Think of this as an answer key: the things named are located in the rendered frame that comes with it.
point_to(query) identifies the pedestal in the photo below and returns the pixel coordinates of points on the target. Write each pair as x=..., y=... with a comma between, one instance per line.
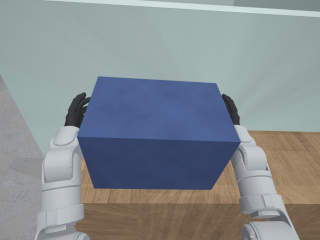
x=293, y=158

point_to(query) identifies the robot right hand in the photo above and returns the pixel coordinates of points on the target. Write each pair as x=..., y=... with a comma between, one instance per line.
x=232, y=110

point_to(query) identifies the left robot forearm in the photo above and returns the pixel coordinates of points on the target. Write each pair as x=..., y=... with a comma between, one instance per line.
x=61, y=179

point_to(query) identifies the carton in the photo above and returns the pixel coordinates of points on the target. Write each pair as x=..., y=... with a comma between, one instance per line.
x=156, y=134

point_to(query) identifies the robot left hand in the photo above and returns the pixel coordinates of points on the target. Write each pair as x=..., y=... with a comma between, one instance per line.
x=76, y=110

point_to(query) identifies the right robot forearm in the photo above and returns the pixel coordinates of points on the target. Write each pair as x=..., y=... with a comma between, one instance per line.
x=258, y=195

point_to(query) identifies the robot right upper arm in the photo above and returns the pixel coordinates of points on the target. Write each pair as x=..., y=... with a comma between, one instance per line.
x=267, y=230

